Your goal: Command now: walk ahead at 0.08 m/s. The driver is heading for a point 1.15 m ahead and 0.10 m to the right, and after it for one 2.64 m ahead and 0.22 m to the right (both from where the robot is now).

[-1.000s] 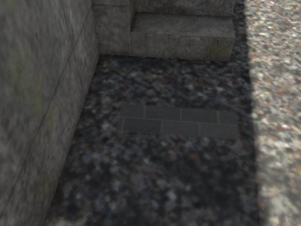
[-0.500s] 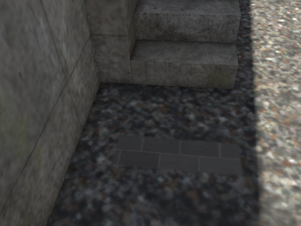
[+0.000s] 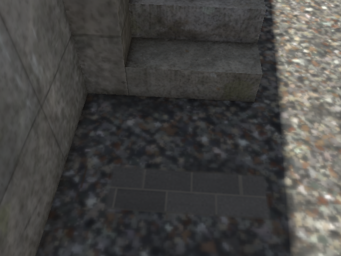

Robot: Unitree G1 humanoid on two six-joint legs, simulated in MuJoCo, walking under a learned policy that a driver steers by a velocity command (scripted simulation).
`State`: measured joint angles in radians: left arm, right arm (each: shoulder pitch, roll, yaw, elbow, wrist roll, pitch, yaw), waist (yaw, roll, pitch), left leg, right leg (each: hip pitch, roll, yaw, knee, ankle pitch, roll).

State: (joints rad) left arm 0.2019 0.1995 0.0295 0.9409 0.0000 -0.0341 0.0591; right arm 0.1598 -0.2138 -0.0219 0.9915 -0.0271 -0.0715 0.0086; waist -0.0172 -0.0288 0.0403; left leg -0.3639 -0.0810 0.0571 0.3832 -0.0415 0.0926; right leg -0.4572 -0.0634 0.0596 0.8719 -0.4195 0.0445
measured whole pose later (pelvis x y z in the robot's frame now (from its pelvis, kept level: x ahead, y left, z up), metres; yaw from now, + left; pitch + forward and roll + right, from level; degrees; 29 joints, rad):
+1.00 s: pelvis +0.16 +0.01 +0.00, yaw +1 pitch +2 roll +0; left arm 0.43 0.23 0.08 1.08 0.04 -0.09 0.00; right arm 0.13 -0.23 -0.06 0.97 -0.03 -0.07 0.04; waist 0.04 -0.05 -0.02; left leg -0.37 0.04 0.09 0.58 -0.31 0.05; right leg -0.05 -0.06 0.02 0.42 -0.40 -0.03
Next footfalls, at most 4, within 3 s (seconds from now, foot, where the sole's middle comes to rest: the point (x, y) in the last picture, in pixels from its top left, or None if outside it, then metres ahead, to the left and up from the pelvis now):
0.10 right None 0.10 -0.15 -0.77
1.02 left None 0.25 0.14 -0.77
1.50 right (187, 196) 0.71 -0.06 -0.77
1.82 left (157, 155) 0.92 0.07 -0.77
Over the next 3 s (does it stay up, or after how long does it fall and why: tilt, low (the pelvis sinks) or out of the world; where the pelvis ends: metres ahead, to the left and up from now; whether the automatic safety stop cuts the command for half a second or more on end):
stays up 1.18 -0.21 0.02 its command is cut before an obstacle after 1.6 s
